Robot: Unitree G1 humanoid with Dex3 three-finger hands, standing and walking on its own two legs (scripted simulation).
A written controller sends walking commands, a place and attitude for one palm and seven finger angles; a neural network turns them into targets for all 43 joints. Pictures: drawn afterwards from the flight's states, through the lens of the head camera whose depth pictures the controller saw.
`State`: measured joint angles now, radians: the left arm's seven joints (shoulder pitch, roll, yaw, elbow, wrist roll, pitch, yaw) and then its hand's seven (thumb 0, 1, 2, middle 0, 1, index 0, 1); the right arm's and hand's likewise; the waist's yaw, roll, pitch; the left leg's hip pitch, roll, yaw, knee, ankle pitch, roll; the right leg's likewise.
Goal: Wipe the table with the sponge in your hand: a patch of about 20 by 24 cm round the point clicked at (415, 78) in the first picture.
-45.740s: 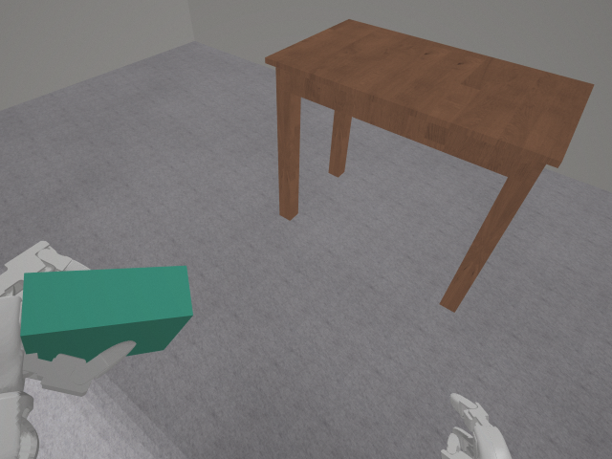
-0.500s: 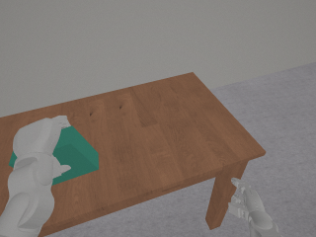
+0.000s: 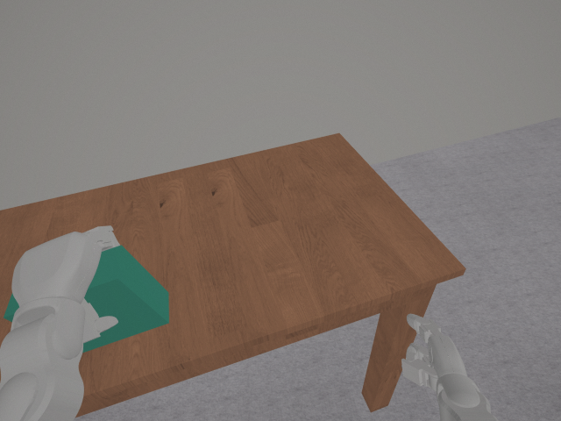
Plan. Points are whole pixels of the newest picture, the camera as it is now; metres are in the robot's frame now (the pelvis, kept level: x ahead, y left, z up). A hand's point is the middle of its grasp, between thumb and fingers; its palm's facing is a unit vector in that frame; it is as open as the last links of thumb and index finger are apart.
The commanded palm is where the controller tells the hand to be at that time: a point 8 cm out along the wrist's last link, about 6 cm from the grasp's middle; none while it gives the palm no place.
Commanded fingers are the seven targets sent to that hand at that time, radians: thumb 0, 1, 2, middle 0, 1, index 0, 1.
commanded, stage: bring the sponge back beside the body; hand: left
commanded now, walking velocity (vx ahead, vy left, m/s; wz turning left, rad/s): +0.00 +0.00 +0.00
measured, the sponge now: (107, 310) +0.21 +0.29 +0.08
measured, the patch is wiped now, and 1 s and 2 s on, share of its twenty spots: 1.00 1.00 1.00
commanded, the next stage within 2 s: step back with the hand held close in 0.68 s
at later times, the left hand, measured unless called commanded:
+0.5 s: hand (83, 309) +0.18 +0.29 +0.12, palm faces +0.14 -0.15 -0.98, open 9.3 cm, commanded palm +0.14 +0.28 +0.20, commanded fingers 0.00 0.10 1.30 -1.20 -1.60 -1.20 -1.60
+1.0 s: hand (118, 286) +0.21 +0.25 +0.14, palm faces +0.32 -0.85 -0.41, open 9.3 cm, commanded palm +0.15 +0.29 +0.19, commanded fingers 0.00 0.10 1.30 -1.20 -1.60 -1.20 -1.60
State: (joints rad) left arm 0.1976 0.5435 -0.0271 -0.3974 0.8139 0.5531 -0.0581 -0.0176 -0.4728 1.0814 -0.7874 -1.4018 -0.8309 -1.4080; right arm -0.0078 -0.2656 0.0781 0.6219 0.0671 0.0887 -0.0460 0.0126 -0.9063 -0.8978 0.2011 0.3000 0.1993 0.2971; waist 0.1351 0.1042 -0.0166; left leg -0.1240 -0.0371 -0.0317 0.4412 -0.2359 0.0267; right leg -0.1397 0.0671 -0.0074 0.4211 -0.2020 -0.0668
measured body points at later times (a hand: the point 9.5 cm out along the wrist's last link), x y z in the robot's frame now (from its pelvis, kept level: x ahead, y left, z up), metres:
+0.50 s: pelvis +0.00 +0.00 +0.00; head -0.04 -0.04 +0.45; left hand +0.17 +0.29 +0.18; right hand +0.26 -0.19 -0.06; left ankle +0.01 +0.11 -0.74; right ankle +0.02 -0.08 -0.74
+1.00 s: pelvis +0.00 +0.01 -0.01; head +0.00 +0.02 +0.44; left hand +0.19 +0.29 +0.16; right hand +0.21 -0.20 -0.06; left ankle +0.01 +0.11 -0.74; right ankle +0.02 -0.08 -0.74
